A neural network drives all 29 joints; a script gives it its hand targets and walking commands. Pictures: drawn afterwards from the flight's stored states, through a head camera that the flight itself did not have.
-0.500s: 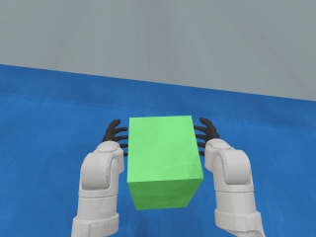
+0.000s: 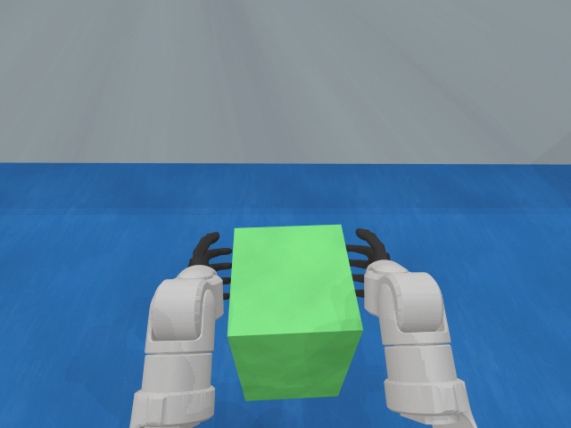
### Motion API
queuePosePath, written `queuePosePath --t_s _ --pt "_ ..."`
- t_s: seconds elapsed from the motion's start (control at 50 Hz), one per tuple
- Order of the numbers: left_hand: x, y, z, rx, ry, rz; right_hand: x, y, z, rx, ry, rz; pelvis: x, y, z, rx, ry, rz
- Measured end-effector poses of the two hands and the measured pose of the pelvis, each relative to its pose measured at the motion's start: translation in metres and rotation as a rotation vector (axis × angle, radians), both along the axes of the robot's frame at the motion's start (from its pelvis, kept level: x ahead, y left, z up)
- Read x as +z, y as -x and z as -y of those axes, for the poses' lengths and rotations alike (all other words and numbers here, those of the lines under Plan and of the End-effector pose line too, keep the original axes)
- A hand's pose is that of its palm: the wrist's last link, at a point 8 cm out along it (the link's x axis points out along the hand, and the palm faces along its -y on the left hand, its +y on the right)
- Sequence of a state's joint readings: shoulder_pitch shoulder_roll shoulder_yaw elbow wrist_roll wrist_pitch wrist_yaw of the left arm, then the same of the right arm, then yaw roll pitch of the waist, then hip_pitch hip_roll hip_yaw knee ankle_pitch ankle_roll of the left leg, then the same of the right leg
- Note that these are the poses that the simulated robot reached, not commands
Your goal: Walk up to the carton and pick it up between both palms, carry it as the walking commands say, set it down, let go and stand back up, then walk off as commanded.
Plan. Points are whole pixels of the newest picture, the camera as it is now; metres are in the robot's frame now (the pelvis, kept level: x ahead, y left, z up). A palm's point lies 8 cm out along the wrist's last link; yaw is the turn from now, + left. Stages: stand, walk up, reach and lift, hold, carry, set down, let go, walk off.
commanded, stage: carry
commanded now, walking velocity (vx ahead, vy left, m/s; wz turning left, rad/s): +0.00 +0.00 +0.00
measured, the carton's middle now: (290, 318) +0.29 +0.00 +0.01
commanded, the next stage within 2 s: hold in 1.74 s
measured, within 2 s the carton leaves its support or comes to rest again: neither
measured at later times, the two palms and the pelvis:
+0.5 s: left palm (194, 279) +0.31 +0.13 +0.09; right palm (367, 273) +0.31 -0.11 +0.09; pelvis +0.00 +0.01 +0.00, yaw +1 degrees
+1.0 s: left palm (206, 267) +0.33 +0.12 +0.08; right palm (369, 261) +0.34 -0.12 +0.08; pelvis +0.03 -0.01 +0.00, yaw +1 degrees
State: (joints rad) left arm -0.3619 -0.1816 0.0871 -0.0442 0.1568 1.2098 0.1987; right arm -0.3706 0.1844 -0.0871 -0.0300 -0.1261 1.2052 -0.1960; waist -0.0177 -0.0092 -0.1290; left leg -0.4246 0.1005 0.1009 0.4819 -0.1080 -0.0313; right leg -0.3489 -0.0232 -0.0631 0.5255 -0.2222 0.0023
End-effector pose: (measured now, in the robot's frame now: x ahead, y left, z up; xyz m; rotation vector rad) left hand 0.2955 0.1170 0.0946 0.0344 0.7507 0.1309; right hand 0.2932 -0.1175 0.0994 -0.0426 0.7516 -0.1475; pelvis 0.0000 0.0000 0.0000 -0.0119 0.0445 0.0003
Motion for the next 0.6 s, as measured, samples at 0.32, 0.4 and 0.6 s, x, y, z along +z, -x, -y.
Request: queuePosePath --t_s 0.32,0.4,0.6 --pt "-0.005 0.002 -0.014 0.024 0.008 -0.005 -0.005 -0.003 -0.014 0.019 0.0 -0.005 0.0 0.004 -0.009 0.016 -0.001 -0.023" --pt "-0.005 -0.003 -0.013 0.022 0.004 -0.004 -0.006 -0.007 -0.013 0.016 -0.005 -0.004 0.0 0.0 -0.009 0.016 -0.002 -0.026" --pt "-0.008 -0.018 -0.009 0.02 -0.001 -0.002 -0.011 -0.02 -0.009 0.011 -0.01 -0.002 0.0 -0.01 -0.006 0.016 -0.004 -0.025"
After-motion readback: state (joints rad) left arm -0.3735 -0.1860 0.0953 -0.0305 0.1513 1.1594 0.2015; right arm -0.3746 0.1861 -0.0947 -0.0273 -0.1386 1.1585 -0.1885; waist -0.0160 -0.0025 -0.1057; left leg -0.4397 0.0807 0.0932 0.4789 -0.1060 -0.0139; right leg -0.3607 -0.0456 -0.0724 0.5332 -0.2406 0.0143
